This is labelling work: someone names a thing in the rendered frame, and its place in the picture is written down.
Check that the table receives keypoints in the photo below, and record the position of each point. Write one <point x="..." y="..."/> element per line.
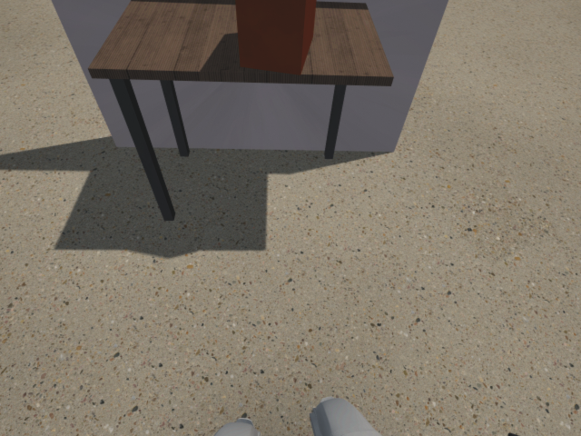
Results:
<point x="197" y="40"/>

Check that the carton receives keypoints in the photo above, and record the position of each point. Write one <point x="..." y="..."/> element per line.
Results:
<point x="275" y="35"/>

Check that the robot left shin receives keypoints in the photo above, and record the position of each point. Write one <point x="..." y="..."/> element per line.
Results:
<point x="245" y="421"/>

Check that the robot right thigh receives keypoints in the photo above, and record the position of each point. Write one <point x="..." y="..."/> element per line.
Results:
<point x="338" y="417"/>

